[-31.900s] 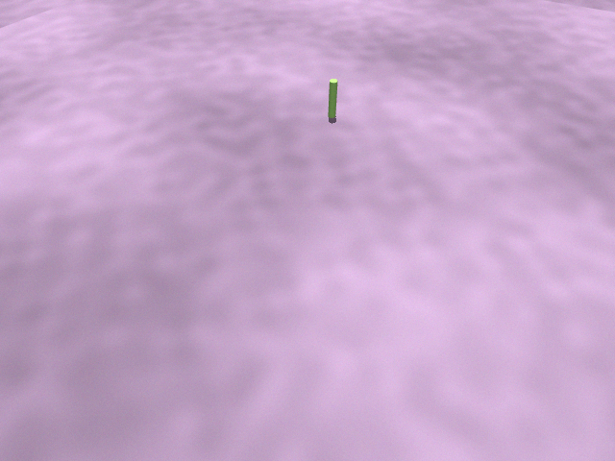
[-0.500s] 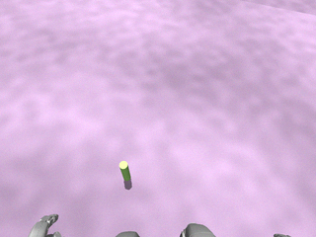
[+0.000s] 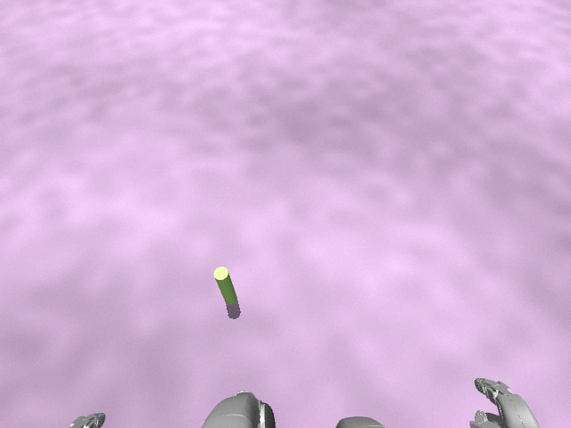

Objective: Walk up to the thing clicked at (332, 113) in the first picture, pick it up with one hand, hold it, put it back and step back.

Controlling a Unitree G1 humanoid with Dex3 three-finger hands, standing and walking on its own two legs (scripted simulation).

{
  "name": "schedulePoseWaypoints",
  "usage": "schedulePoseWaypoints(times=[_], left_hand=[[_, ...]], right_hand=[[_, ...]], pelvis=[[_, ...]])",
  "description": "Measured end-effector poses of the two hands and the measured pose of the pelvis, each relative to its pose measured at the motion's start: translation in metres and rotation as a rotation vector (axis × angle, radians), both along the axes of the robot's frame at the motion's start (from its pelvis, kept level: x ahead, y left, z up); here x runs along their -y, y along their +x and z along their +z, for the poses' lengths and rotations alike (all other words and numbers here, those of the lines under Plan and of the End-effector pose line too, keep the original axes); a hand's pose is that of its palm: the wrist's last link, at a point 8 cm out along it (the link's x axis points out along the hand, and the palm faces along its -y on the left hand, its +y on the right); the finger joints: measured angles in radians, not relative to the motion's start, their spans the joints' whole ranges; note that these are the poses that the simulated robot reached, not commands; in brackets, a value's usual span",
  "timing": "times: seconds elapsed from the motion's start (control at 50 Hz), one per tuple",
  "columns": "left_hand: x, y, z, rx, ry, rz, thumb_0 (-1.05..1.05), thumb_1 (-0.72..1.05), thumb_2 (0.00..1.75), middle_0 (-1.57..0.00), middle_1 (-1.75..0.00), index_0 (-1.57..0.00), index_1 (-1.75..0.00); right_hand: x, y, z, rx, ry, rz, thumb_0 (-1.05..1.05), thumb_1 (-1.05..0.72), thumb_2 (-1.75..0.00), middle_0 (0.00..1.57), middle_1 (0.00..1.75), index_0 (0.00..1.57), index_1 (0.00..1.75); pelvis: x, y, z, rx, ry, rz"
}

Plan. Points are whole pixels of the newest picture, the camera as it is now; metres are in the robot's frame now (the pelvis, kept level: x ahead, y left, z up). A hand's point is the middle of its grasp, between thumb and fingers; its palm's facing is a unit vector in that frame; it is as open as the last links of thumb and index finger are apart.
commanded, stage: step back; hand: left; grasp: from the side
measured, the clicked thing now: (226, 287) +0.56 +0.22 -0.64
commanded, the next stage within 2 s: none
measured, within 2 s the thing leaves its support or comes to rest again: neither
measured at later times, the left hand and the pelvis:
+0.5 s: hand out of the picture -0.02 +0.26 -0.14, palm faces +0.07 -0.94 -0.33, open 7.4 cm; pelvis -0.13 -0.01 +0.02, yaw +4 degrees
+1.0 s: hand out of the picture -0.18 +0.22 -0.13, palm faces +0.08 -0.91 -0.42, open 7.4 cm; pelvis -0.29 -0.06 +0.00, yaw +6 degrees
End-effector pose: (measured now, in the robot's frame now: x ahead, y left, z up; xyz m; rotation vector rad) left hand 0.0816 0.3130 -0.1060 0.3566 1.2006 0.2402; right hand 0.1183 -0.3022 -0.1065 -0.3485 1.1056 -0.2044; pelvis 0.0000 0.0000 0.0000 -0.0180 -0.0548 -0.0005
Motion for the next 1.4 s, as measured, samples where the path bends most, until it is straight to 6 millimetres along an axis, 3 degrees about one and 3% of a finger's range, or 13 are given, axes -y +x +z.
schedulePoseWaypoints(times=[0.12,0.24,0.38,0.5,0.62,0.72,0.82,0.92,1.06,1.16,1.26,1.4], left_hand=[[0.012,-0.044,0.017,0.01,0.009,0.027,0.0,0.9,0.9,-0.21,-0.3,-0.2,-0.3],[0.014,-0.055,0.021,0.068,0.005,0.016,0.01,0.9,0.9,-0.21,-0.3,-0.2,-0.3],[0.006,-0.075,-0.003,0.133,-0.042,0.024,0.0,0.9,0.9,-0.21,-0.3,-0.2,-0.3],[0.013,-0.114,0.005,0.103,-0.067,0.042,0.0,0.9,0.9,-0.21,-0.3,-0.2,-0.3],[0.018,-0.157,0.004,0.075,-0.021,0.034,0.0,0.9,0.9,-0.21,-0.3,-0.2,-0.3],[0.04,-0.199,0.001,0.041,0.017,0.011,0.0,0.9,0.9,-0.2,-0.3,-0.2,-0.3],[0.06,-0.244,0.016,0.023,0.009,0.019,0.0,0.9,0.9,-0.21,-0.3,-0.2,-0.3],[0.06,-0.264,0.023,0.06,0.025,0.029,0.01,0.9,0.9,-0.21,-0.3,-0.2,-0.3],[0.046,-0.29,0.002,0.162,0.011,0.051,0.0,0.9,0.9,-0.21,-0.3,-0.2,-0.3],[0.057,-0.332,0.0,0.108,-0.04,0.074,0.0,0.9,0.9,-0.21,-0.3,-0.2,-0.3],[0.065,-0.384,0.002,0.064,-0.051,0.086,0.0,0.9,0.9,-0.21,-0.3,-0.2,-0.3],[0.084,-0.459,-0.007,-0.027,0.002,0.048,0.0,0.9,0.9,-0.21,-0.3,-0.2,-0.3]], right_hand=[[0.013,-0.033,0.008,-0.025,0.015,-0.002,0.0,-0.9,-0.9,0.21,0.3,0.2,0.3],[0.024,-0.075,0.014,-0.078,-0.038,0.02,0.0,-0.9,-0.9,0.21,0.3,0.2,0.3],[0.009,-0.123,0.014,-0.111,-0.079,0.058,0.0,-0.9,-0.9,0.21,0.3,0.2,0.3],[0.007,-0.148,0.032,-0.076,-0.074,0.071,0.0,-0.9,-0.9,0.21,0.3,0.2,0.3],[0.025,-0.159,0.031,0.008,-0.076,0.081,0.0,-0.9,-0.9,0.21,0.3,0.2,0.3],[0.055,-0.179,0.01,0.054,-0.054,0.063,0.0,-0.9,-0.9,0.21,0.3,0.2,0.3],[0.065,-0.221,0.006,0.004,-0.022,0.032,0.0,-0.9,-0.9,0.21,0.3,0.2,0.3],[0.07,-0.271,0.003,-0.07,-0.031,0.042,0.0,-0.9,-0.9,0.21,0.3,0.2,0.3],[0.056,-0.335,-0.002,-0.15,-0.064,0.089,0.0,-0.9,-0.9,0.21,0.3,0.2,0.3],[0.052,-0.367,0.018,-0.123,-0.061,0.1,0.0,-0.9,-0.9,0.21,0.3,0.2,0.3],[0.063,-0.375,0.033,-0.056,-0.079,0.109,0.0,-0.9,-0.9,0.21,0.3,0.2,0.3],[0.094,-0.39,0.022,0.065,-0.062,0.112,0.0,-0.9,-0.9,0.21,0.3,0.2,0.3]], pelvis=[[0.012,-0.025,0.012,-0.001,0.047,0.005],[0.01,-0.056,0.014,-0.04,0.039,0.04],[0.004,-0.103,0.003,-0.005,0.059,0.073],[0.01,-0.13,0.017,-0.024,-0.014,0.078],[0.028,-0.166,0.01,-0.028,0.0,0.04],[0.047,-0.203,-0.004,0.001,-0.022,0.022],[0.057,-0.229,0.006,-0.009,0.041,0.026],[0.058,-0.258,0.009,-0.035,0.042,0.058],[0.057,-0.314,-0.005,-0.001,0.059,0.117],[0.059,-0.343,0.008,0.007,-0.001,0.118],[0.069,-0.375,0.015,-0.022,-0.011,0.085],[0.094,-0.428,-0.001,-0.019,0.017,0.017]])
